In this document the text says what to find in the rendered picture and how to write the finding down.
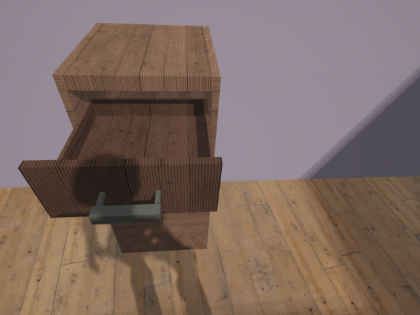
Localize cabinet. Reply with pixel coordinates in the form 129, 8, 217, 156
52, 23, 221, 253

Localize handle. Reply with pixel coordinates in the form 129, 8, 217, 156
89, 190, 161, 224

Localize drawer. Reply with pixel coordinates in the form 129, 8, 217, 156
18, 98, 222, 218

